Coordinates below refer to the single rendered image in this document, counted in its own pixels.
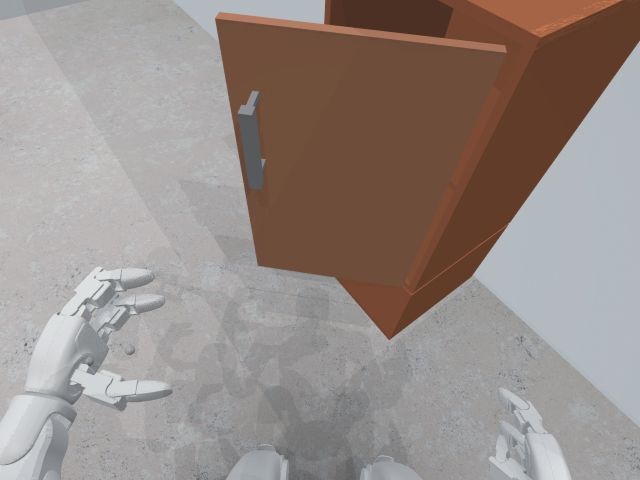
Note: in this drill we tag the handle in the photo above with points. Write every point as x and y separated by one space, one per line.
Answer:
250 141

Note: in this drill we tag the robot right hand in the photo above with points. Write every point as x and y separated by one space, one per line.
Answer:
538 453

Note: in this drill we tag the left robot thigh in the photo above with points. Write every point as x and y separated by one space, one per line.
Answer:
260 465

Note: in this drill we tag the cupboard door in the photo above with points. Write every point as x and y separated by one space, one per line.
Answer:
361 130

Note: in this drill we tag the robot left forearm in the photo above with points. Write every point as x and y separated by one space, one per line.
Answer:
34 437

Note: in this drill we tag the robot right shin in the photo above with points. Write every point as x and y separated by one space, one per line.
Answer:
384 458

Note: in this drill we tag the robot left hand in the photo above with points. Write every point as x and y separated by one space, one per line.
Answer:
57 364

